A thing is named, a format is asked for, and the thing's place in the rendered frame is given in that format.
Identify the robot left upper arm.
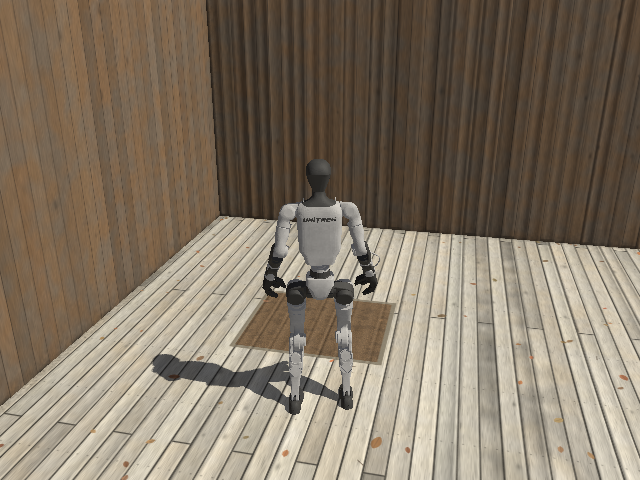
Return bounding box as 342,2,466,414
273,202,298,258

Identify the left robot hand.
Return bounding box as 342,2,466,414
262,276,286,298

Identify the humanoid robot head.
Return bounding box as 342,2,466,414
302,159,336,207

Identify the left robot forearm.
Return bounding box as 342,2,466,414
264,243,283,281

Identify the left robot thigh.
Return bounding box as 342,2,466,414
286,279,306,351

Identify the robot right upper arm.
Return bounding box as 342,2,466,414
340,201,367,256

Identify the right robot forearm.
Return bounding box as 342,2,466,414
357,241,375,277

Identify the right robot hand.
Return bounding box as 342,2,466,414
354,274,378,295

